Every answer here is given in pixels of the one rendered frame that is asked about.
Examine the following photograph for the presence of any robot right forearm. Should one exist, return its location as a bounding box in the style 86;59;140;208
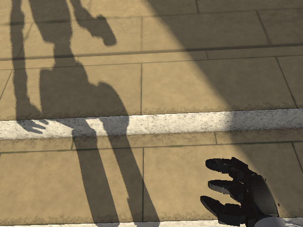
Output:
254;217;286;227

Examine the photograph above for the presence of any right robot hand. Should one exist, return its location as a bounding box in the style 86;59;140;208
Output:
200;157;280;227

